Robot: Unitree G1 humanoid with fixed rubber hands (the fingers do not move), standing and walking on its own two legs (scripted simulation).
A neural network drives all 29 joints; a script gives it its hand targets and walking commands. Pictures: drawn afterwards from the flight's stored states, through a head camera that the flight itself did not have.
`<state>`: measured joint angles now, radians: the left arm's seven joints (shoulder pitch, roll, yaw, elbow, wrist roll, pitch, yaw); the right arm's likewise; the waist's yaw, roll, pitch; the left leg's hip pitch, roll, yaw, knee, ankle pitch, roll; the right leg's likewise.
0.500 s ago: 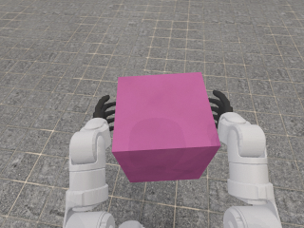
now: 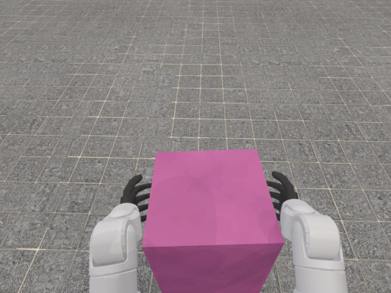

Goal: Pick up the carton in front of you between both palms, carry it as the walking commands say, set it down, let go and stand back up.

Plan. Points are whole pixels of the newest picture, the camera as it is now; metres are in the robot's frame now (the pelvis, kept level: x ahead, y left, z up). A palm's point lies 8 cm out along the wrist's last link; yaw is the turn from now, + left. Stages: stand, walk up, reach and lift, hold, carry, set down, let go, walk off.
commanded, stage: carry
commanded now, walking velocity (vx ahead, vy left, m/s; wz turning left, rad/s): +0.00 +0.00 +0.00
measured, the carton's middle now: (208, 224) +0.27 +0.00 -0.02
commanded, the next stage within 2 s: hold in 1.56 s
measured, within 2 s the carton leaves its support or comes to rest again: neither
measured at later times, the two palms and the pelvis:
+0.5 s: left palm (142, 152) +0.39 +0.14 +0.08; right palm (278, 144) +0.40 -0.16 +0.08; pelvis +0.14 -0.02 -0.01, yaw +3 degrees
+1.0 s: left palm (144, 171) +0.36 +0.14 +0.05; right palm (279, 163) +0.38 -0.16 +0.05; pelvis +0.11 -0.03 -0.01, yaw +3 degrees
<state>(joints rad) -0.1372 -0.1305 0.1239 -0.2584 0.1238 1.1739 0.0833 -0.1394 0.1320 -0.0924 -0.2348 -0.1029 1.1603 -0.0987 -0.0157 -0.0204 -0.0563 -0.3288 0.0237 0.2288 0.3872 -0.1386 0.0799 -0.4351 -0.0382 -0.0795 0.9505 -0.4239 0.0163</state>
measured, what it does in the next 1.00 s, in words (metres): walks ahead: right foot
